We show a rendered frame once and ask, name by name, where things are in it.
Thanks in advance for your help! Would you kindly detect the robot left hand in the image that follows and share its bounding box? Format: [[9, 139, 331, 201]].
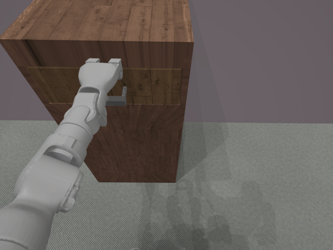
[[79, 58, 123, 127]]

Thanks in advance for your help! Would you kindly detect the drawer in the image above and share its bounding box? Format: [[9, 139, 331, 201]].
[[27, 66, 182, 104]]

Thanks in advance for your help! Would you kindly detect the handle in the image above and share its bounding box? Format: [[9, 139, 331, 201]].
[[106, 86, 127, 106]]

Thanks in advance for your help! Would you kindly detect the left robot upper arm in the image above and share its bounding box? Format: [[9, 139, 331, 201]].
[[0, 154, 84, 250]]

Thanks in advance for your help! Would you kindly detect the robot left forearm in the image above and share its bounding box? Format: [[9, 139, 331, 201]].
[[14, 84, 107, 198]]

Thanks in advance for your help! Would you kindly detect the cabinet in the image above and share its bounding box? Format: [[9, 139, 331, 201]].
[[0, 0, 194, 183]]

